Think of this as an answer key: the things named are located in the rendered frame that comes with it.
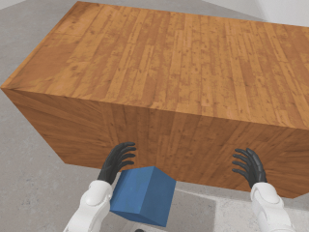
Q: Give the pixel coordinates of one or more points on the left robot forearm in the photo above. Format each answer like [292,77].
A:
[94,207]

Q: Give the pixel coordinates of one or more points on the right robot forearm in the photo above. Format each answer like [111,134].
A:
[268,207]

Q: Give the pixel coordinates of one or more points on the carton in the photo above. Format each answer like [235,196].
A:
[143,195]

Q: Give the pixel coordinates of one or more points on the robot right hand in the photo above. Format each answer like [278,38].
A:
[254,171]

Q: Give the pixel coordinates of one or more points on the robot left hand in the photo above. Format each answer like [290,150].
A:
[114,163]

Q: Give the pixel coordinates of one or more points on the pedestal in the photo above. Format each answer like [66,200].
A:
[187,89]

